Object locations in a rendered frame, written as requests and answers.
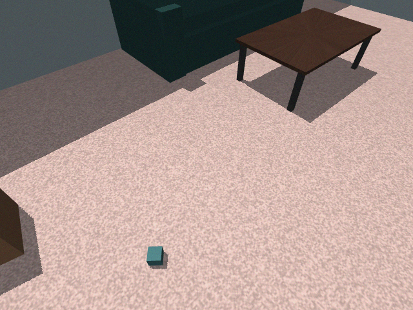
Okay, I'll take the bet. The sofa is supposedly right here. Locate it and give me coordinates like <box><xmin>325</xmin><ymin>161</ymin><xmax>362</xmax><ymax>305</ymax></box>
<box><xmin>109</xmin><ymin>0</ymin><xmax>304</xmax><ymax>83</ymax></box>

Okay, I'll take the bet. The coffee table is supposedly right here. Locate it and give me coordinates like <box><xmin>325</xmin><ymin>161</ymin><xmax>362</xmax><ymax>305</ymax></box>
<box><xmin>236</xmin><ymin>8</ymin><xmax>381</xmax><ymax>112</ymax></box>

